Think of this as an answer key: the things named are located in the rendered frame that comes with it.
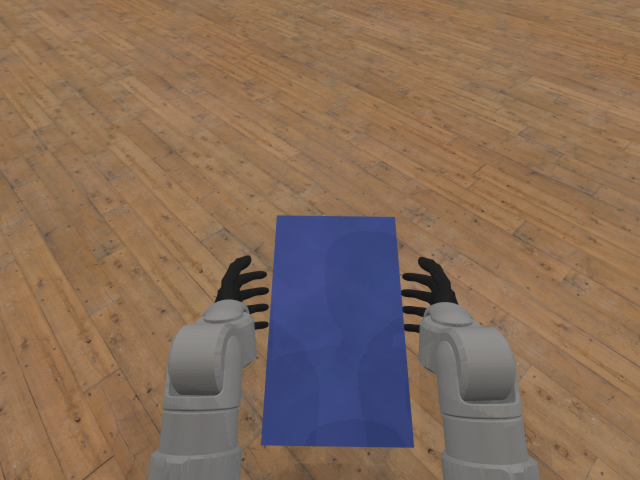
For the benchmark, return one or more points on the left robot hand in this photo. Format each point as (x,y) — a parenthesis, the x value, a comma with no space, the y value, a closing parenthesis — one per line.
(232,282)

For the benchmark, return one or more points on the left robot forearm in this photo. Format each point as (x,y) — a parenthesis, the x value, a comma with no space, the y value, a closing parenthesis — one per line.
(198,439)

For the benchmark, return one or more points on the right robot forearm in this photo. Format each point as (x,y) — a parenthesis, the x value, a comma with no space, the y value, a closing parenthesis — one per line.
(478,396)

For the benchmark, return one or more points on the right robot hand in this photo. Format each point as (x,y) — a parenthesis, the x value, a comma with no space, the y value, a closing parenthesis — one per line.
(438,283)

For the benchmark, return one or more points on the carton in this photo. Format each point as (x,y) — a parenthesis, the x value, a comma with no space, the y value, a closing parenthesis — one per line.
(336,372)

